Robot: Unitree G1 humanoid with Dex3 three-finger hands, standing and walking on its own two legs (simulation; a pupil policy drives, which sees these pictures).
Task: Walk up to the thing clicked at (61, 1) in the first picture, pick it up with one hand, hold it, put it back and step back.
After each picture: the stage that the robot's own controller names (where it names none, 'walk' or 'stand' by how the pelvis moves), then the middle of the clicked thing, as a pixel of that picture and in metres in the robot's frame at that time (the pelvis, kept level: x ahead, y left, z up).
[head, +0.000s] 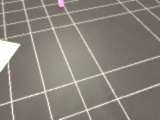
stand; out of the picture +2.26 +0.29 -0.66
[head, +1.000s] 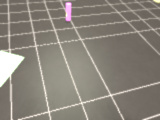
walk; (68, 12) +2.14 +0.13 -0.64
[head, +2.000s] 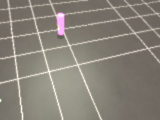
walk; (60, 24) +1.51 +0.18 -0.65
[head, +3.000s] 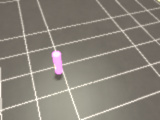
walk; (57, 63) +0.97 +0.20 -0.64
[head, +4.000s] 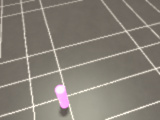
walk; (62, 97) +0.60 +0.20 -0.63
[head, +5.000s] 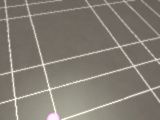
stand; out of the picture +0.40 +0.16 -0.63
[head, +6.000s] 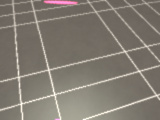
stand; out of the picture +0.39 +0.16 -0.66
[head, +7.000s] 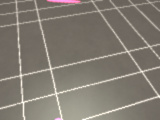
stand; out of the picture +0.39 +0.16 -0.66
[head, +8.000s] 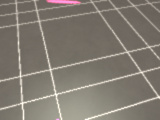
stand; out of the picture +0.38 +0.16 -0.66
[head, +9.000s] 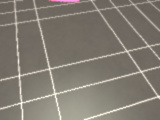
stand; out of the picture +0.37 +0.16 -0.66
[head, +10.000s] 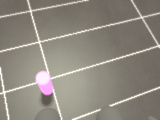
go down; (45, 84) +0.43 +0.17 -0.45
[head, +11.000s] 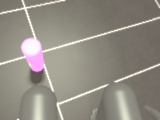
go down; (34, 57) +0.47 +0.18 -0.29
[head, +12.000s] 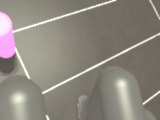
close in; (2, 39) +0.46 +0.21 -0.19
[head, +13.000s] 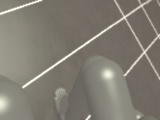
close; out of the picture +0.46 +0.24 -0.16
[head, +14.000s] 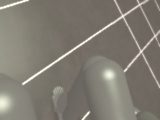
lift; out of the picture +0.45 +0.24 -0.16
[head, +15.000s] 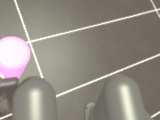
lift; (11, 65) +0.35 +0.22 -0.07
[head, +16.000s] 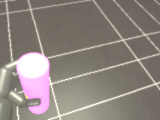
hold; (36, 88) +0.30 +0.14 +0.06
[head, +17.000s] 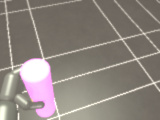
hold; (41, 92) +0.30 +0.13 +0.03
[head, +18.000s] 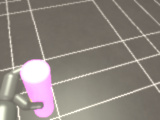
hold; (40, 93) +0.30 +0.14 +0.02
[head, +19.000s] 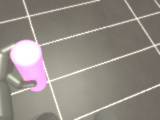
crouch; (32, 70) +0.37 +0.15 -0.03
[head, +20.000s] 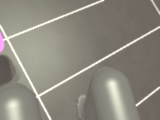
lower; out of the picture +0.49 +0.21 -0.08
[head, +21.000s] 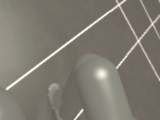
lower; out of the picture +0.47 +0.24 -0.17
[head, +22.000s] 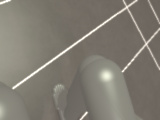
lower; out of the picture +0.45 +0.24 -0.17
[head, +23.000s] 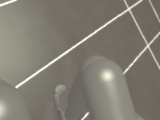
lower; out of the picture +0.44 +0.23 -0.17
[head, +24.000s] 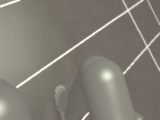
lower; out of the picture +0.44 +0.23 -0.17
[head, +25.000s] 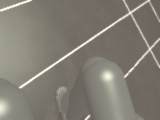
open; out of the picture +0.44 +0.21 -0.17
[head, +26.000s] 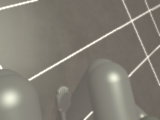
stand; out of the picture +0.43 +0.22 -0.18
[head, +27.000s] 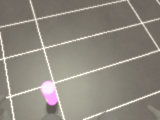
stand; (50, 94) +0.40 +0.15 -0.48
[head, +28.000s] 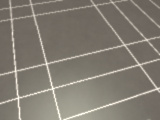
stand; out of the picture +0.36 +0.15 -0.60
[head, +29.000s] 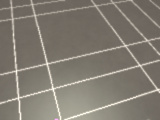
stand; out of the picture +0.37 +0.15 -0.60
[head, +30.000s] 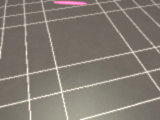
stand; out of the picture +0.38 +0.13 -0.65
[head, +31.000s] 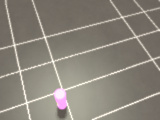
walk; (61, 99) +0.45 +0.12 -0.63
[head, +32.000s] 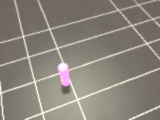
walk; (64, 75) +0.71 +0.16 -0.63
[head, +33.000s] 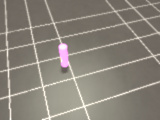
stand; (63, 56) +1.02 +0.19 -0.63
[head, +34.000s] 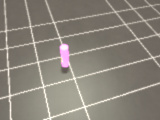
stand; (64, 56) +1.01 +0.15 -0.65
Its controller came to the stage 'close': yes
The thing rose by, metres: 0.69
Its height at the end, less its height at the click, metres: +0.00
